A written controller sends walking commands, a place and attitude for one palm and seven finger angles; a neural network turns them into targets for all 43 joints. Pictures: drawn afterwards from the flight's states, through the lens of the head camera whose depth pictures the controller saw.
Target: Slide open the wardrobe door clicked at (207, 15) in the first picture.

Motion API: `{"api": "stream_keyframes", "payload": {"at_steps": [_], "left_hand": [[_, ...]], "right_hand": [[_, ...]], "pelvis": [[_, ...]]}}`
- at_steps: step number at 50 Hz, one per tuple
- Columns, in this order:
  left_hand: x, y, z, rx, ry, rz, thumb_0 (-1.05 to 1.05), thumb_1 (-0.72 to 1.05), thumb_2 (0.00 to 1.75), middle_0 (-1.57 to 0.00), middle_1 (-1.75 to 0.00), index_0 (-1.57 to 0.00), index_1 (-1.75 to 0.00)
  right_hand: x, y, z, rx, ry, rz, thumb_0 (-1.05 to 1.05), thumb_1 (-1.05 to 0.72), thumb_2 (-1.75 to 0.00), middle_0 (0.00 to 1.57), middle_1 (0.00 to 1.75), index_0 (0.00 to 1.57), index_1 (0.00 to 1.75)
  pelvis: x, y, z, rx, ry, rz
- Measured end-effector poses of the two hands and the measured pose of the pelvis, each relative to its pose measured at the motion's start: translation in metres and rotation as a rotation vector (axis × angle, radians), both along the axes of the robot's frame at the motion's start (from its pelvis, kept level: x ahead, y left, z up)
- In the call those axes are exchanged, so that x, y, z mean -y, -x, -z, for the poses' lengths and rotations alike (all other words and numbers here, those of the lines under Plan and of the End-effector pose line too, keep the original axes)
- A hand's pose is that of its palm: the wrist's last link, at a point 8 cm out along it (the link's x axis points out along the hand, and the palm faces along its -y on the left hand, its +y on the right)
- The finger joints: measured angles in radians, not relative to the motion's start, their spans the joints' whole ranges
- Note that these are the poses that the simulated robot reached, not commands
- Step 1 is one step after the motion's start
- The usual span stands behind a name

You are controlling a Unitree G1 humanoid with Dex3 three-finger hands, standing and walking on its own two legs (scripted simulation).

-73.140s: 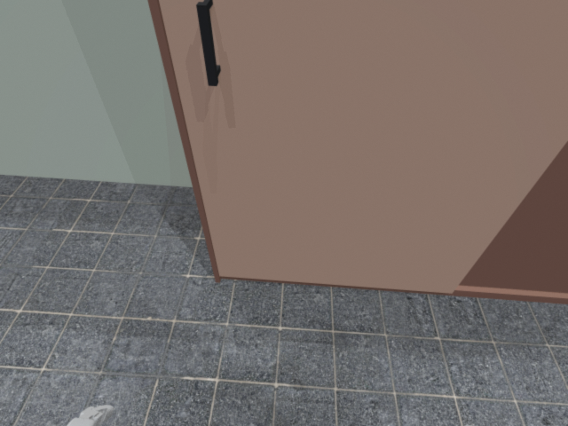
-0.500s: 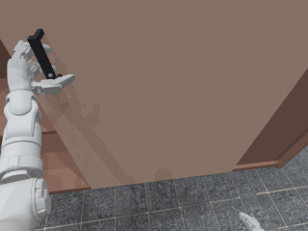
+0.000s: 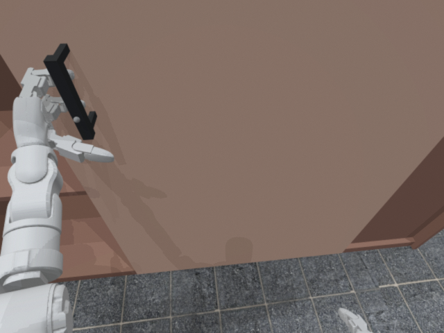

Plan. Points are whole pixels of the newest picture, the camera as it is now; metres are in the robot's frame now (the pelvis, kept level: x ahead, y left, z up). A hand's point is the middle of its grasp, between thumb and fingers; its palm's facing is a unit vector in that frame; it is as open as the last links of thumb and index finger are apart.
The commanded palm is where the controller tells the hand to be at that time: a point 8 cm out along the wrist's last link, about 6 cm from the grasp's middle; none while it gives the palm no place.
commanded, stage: slip the hand off the handle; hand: left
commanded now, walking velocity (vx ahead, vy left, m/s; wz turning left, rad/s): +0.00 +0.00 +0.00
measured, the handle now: (76, 94) +0.44 +0.27 +0.21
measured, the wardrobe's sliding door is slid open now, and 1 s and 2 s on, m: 0.52 0.52 0.52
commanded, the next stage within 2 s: draw the hand back to the body in 1.18 s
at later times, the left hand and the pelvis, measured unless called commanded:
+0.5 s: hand (42, 123) +0.39 +0.32 +0.18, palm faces +0.40 -0.89 -0.21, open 14.6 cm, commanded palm +0.35 +0.37 +0.18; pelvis +0.00 -0.02 -0.01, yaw +1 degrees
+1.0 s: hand (15, 155) +0.32 +0.33 +0.18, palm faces +0.41 -0.89 -0.19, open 14.7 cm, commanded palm +0.27 +0.37 +0.18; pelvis +0.00 -0.01 +0.00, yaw +1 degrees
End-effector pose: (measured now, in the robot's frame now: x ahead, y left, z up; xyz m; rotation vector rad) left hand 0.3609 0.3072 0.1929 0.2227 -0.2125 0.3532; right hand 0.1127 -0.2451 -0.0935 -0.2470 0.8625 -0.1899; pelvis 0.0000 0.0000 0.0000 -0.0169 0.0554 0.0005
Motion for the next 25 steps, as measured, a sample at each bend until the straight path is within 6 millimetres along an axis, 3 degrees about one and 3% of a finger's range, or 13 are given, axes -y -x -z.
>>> {"api": "stream_keyframes", "payload": {"at_steps": [5,10,25], "left_hand": [[-0.006,-0.001,-0.002,-0.015,0.001,0.000,-0.01,-0.55,0.20,-0.45,-1.26,-0.27,-1.17],[-0.019,0.001,-0.001,-0.034,0.013,-0.022,-0.01,-0.56,0.19,-0.46,-1.26,-0.30,-1.18],[-0.053,0.009,0.002,-0.053,-0.013,-0.054,-0.01,-0.55,0.19,-0.42,-1.24,-0.28,-1.17]], "right_hand": [[0.000,-0.013,-0.003,0.025,-0.003,-0.002,0.01,-0.90,-0.90,0.21,0.30,0.21,0.30],[0.008,-0.013,-0.005,0.020,0.010,0.006,0.01,-0.90,-0.90,0.21,0.30,0.21,0.30],[0.042,0.037,0.009,-0.130,0.069,0.057,0.01,-0.90,-0.90,0.21,0.30,0.20,0.30]], "pelvis": [[0.003,-0.002,0.000,-0.007,-0.002,0.003],[0.008,-0.003,0.001,-0.013,-0.001,0.000],[0.020,0.003,0.006,-0.043,0.006,-0.011]]}}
